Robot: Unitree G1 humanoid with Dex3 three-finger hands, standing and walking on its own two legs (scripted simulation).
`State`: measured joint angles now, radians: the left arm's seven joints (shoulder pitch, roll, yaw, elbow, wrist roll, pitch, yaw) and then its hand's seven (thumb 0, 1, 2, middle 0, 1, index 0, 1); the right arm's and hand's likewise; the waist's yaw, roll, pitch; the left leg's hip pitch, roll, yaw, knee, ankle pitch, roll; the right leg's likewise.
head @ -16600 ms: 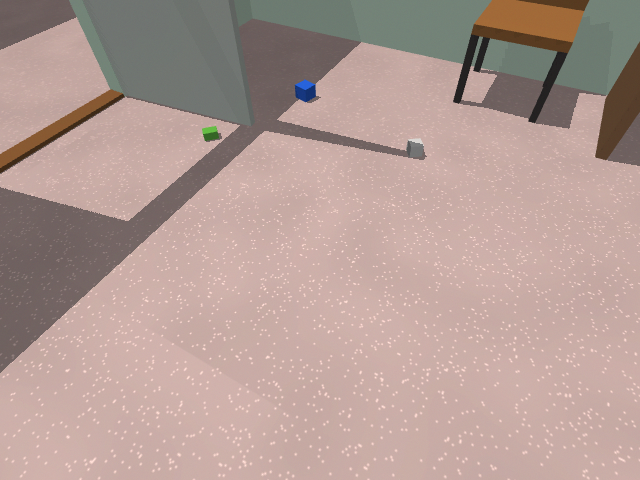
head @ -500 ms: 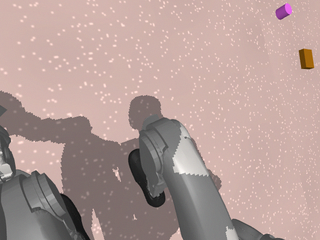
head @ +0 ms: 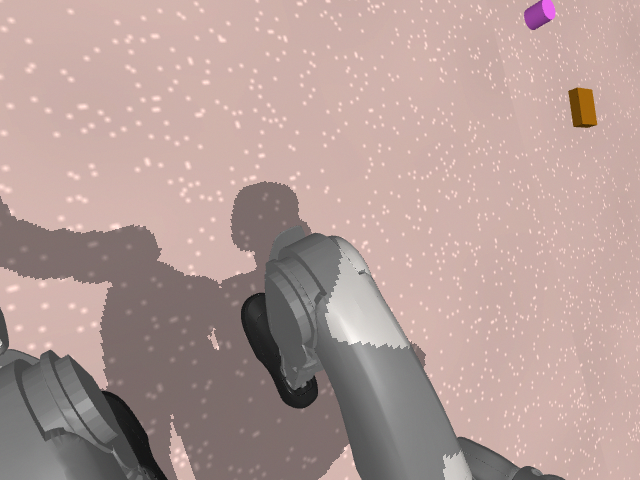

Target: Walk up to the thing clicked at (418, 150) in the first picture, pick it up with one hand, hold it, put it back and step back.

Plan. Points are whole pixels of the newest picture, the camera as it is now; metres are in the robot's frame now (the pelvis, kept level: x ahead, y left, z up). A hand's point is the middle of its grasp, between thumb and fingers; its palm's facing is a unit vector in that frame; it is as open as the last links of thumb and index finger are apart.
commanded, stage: close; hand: left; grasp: from above
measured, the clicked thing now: out of the picture +0.46 +0.26 -0.28
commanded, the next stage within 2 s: settle in 1.16 s
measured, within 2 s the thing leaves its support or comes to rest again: leaves its support in 1.54 s
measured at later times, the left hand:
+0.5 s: hand out of the picture +0.44 +0.26 -0.27, palm faces -0.34 -0.28 -0.90, open 11.3 cm
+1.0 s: hand out of the picture +0.45 +0.27 -0.27, palm faces -0.35 -0.28 -0.90, open 11.2 cm
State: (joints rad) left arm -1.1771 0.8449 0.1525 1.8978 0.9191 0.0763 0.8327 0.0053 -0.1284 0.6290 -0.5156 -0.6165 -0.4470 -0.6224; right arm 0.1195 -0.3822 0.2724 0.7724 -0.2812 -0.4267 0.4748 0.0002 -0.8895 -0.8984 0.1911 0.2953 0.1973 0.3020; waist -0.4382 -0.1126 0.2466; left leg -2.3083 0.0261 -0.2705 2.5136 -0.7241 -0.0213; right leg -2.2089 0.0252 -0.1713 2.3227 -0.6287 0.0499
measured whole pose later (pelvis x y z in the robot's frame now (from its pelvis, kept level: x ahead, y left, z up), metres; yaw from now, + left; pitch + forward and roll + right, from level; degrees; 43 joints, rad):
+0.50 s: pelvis -0.01 +0.00 +0.01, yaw +0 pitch +27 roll -14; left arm -1.20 0.88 0.15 1.91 0.92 0.09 0.82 0.01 -0.08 0.52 -0.66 -0.50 -0.56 -0.50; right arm 0.13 -0.40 0.30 0.74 -0.27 -0.43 0.44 0.00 -0.89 -0.90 0.19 0.30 0.20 0.30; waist -0.46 -0.13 0.26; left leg -2.30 0.03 -0.28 2.49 -0.70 -0.02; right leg -2.19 0.03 -0.18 2.29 -0.61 0.05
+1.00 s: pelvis -0.01 +0.00 +0.01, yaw +0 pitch +27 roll -14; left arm -1.20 0.89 0.12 1.90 0.90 0.09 0.80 0.02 -0.11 0.58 -0.69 -0.48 -0.60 -0.49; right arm 0.14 -0.40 0.32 0.72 -0.27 -0.43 0.43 0.00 -0.89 -0.90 0.19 0.30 0.20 0.30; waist -0.46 -0.14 0.27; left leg -2.29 0.03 -0.28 2.48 -0.70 -0.02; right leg -2.18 0.03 -0.18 2.28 -0.60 0.05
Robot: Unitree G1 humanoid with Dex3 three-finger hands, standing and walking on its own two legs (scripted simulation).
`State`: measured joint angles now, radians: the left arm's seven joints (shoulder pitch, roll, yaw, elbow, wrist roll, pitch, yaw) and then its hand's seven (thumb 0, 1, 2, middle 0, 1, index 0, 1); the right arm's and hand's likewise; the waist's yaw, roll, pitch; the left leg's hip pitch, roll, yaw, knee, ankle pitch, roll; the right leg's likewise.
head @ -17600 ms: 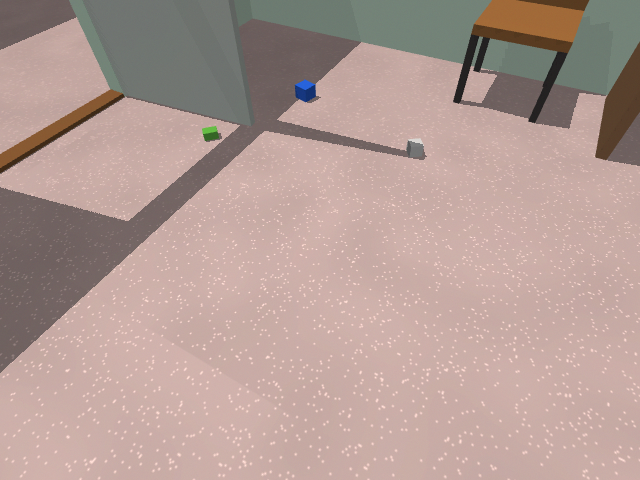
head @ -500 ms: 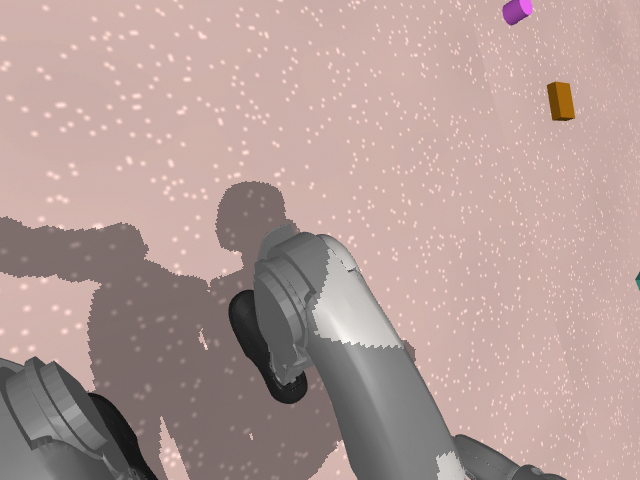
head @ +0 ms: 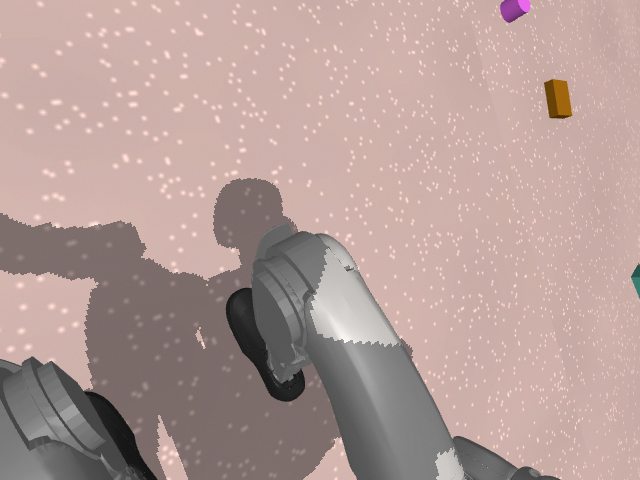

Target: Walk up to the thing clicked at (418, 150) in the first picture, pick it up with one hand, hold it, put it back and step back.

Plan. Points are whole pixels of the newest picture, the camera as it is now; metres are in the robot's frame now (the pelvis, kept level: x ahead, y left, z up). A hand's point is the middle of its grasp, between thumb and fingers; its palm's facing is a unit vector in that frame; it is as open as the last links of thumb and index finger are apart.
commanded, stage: close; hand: left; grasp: from above
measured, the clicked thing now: out of the picture +0.47 +0.27 -0.29
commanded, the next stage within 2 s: settle in 0.16 s
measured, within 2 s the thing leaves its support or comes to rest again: leaves its support in 0.54 s
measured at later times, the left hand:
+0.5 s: hand out of the picture +0.46 +0.27 -0.27, palm faces -0.33 -0.32 -0.89, open 10.8 cm
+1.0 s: hand out of the picture +0.44 +0.29 -0.19, palm faces -0.36 -0.29 -0.89, open 9.4 cm
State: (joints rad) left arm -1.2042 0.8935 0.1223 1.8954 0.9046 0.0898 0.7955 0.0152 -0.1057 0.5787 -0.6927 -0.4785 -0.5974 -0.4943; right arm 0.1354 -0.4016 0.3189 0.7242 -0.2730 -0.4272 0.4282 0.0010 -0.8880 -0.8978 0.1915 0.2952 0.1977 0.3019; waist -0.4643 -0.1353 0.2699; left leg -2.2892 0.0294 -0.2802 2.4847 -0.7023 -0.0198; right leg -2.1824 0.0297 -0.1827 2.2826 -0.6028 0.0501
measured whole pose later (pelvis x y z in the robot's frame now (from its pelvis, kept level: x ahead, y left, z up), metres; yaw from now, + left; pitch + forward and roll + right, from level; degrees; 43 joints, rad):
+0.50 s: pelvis +0.00 +0.00 +0.01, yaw +0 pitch +28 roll -15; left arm -1.21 0.89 0.15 1.84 0.89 0.11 0.75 0.01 -0.14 0.68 -0.73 -0.59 -0.64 -0.58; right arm 0.14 -0.39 0.31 0.72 -0.27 -0.41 0.42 0.00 -0.90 -0.90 0.19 0.29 0.20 0.30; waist -0.46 -0.13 0.26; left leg -2.29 0.03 -0.27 2.47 -0.70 -0.01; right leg -2.18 0.03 -0.18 2.26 -0.60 0.05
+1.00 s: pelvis +0.01 -0.01 +0.01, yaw +4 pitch +33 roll -9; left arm -1.09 0.62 0.09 1.63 0.90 0.21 0.57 0.03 0.13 0.52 -0.85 -0.61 -0.68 -0.53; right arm 0.17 -0.36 0.13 0.82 -0.19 -0.33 0.36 0.00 -0.89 -0.90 0.19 0.29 0.20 0.30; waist -0.33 0.00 0.03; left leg -2.30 0.04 -0.18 2.39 -0.69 -0.01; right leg -2.24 0.01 -0.10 2.26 -0.61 0.03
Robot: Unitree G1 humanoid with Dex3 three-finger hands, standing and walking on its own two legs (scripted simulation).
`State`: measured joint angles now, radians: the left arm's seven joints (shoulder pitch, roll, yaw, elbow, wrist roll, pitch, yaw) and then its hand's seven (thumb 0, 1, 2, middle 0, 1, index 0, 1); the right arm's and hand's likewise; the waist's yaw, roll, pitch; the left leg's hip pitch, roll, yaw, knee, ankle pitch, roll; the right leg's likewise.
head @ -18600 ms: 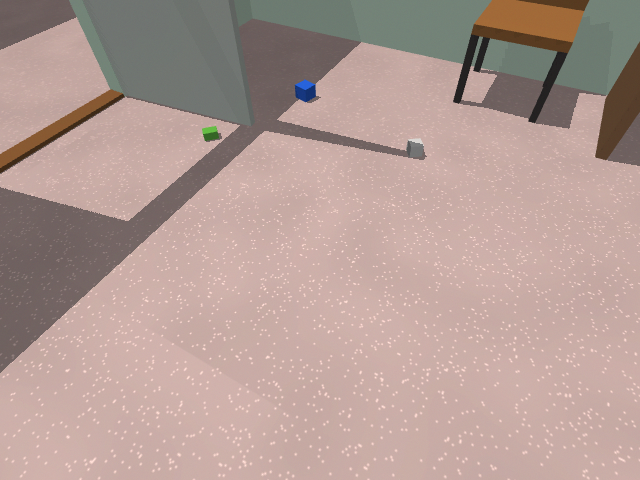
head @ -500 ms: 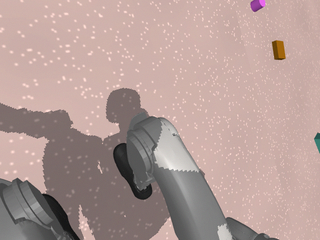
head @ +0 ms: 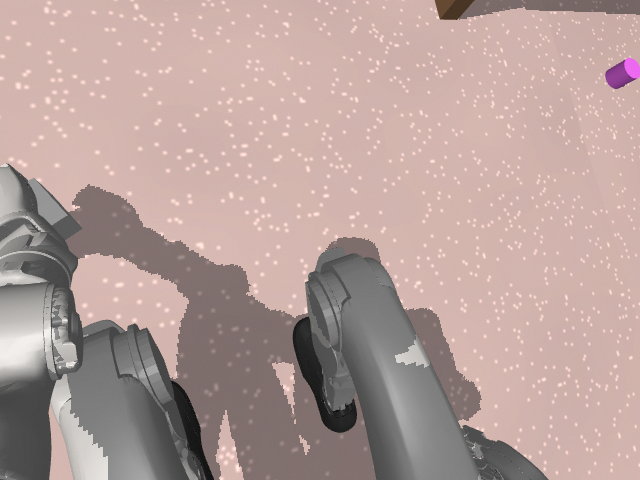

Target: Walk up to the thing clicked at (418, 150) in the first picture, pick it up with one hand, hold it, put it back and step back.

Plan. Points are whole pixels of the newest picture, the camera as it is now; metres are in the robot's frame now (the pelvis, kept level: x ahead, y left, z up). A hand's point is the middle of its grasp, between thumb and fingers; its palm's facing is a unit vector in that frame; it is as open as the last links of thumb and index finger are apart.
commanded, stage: settle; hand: left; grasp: from above
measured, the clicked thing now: (36, 218) +0.48 +0.26 -0.24
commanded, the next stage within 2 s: lift in 0.12 s
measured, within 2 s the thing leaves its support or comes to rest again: neither
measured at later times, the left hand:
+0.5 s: hand out of the picture +0.47 +0.26 -0.12, palm faces -0.32 -0.31 -0.90, open 9.1 cm
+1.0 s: hand out of the picture +0.38 +0.26 +0.06, palm faces -0.33 -0.29 -0.90, open 9.0 cm
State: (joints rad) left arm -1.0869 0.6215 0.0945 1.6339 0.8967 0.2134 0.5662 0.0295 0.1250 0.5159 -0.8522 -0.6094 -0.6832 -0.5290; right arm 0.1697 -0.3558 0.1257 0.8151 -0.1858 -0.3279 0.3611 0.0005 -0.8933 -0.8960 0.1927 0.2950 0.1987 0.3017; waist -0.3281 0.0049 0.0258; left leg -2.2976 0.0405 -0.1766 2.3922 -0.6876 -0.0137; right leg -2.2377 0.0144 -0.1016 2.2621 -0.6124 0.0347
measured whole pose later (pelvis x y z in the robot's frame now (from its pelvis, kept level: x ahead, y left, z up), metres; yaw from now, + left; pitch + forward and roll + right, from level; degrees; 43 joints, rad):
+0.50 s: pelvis +0.01 +0.00 +0.03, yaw +4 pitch +37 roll -5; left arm -1.05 0.49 0.12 1.46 0.87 0.29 0.45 0.07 0.20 0.34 -0.98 -0.47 -0.76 -0.42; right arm 0.19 -0.32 0.01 0.87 -0.13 -0.24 0.30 0.00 -0.90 -0.90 0.19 0.30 0.20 0.30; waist -0.24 0.07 -0.12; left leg -2.23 0.04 -0.11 2.29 -0.71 -0.02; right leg -2.21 0.00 -0.04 2.22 -0.65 0.02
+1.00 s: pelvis +0.01 -0.01 +0.17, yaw +7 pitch +32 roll -2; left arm -0.65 0.32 -0.11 0.99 0.78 0.44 0.30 0.09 0.22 0.23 -1.15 -0.27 -0.83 -0.26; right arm 0.12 -0.27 -0.01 0.79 0.00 -0.12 0.02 0.01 -0.89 -0.90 0.20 0.30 0.20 0.30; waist -0.12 0.06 -0.24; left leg -1.75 0.05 -0.06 1.82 -0.63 -0.03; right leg -1.74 -0.01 -0.03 1.78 -0.60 0.00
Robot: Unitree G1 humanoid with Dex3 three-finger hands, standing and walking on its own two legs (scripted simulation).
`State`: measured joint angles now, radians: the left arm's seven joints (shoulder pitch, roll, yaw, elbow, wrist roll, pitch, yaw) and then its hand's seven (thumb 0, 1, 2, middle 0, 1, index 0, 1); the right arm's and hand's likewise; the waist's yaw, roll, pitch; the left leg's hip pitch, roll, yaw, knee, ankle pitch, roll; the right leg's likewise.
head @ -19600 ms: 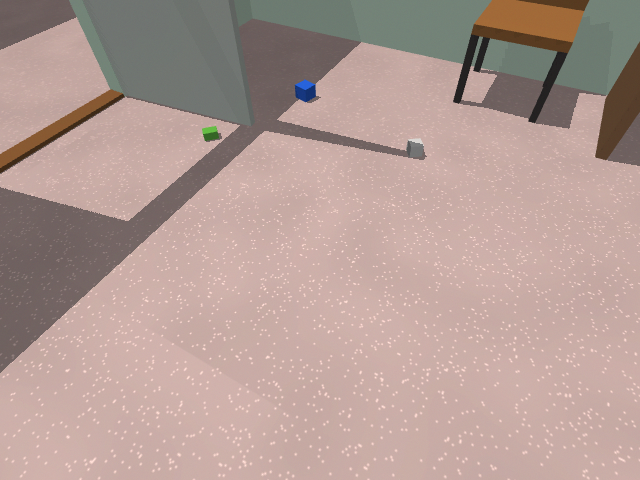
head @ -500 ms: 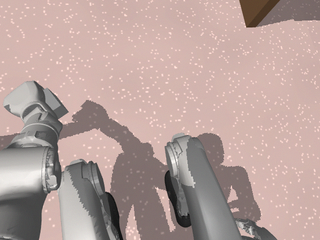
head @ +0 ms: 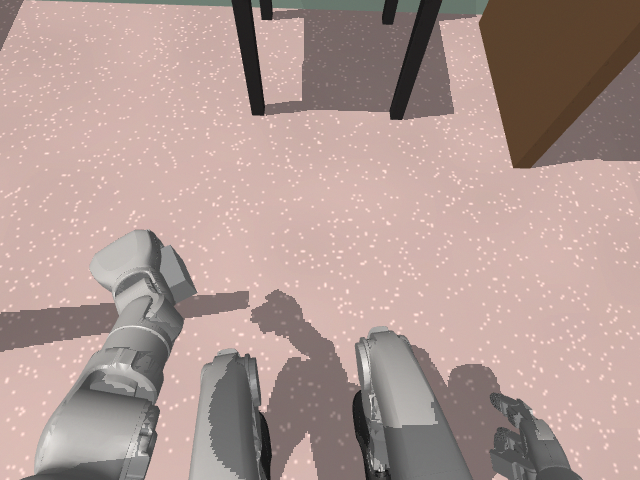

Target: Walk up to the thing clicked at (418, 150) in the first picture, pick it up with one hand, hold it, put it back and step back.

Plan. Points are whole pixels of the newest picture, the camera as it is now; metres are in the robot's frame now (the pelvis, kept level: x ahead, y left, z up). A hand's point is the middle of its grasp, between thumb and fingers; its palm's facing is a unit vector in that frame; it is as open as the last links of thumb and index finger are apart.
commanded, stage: lift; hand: left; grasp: from above
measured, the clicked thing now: (164, 278) +0.42 +0.22 -0.15
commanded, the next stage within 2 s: hold in 0.86 s
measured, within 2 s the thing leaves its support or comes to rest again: neither
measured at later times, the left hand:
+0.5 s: hand (82, 236) +0.39 +0.22 +0.07, palm faces -0.40 -0.27 -0.87, open 9.0 cm
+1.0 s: hand (20, 192) +0.40 +0.23 +0.15, palm faces -0.38 -0.26 -0.89, open 9.1 cm
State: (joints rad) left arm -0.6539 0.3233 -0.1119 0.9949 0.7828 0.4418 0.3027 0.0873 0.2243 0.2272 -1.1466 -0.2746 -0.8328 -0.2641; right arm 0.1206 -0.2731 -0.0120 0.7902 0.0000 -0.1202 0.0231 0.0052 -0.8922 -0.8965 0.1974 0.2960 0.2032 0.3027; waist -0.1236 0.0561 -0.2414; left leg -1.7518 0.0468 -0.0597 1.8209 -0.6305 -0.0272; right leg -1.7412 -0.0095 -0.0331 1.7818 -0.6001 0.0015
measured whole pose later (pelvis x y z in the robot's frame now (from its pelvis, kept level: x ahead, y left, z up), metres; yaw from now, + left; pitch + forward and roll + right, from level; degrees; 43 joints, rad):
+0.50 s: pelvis +0.06 +0.00 +0.17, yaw +2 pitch +19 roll -1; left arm -0.48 0.27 -0.19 0.94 0.75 0.47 0.26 0.06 0.24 0.23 -1.14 -0.36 -0.80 -0.32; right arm 0.23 -0.23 0.01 0.82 0.05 -0.10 -0.08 0.01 -0.89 -0.90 0.20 0.30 0.21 0.30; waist -0.10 0.04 -0.16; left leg -0.98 0.05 -0.02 1.15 -0.50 -0.03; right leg -0.97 -0.01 -0.03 1.12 -0.49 0.00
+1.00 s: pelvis +0.08 +0.00 +0.24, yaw +2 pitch +10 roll +0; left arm -0.43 0.24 -0.21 0.94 0.77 0.45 0.24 0.05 0.21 0.34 -1.08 -0.41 -0.76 -0.39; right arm 0.26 -0.25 -0.01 0.81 0.04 -0.09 -0.04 0.01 -0.88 -0.89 0.20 0.30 0.20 0.30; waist -0.06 0.03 -0.09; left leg -0.55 0.03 0.01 0.74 -0.37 -0.02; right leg -0.55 -0.02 -0.01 0.74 -0.36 0.01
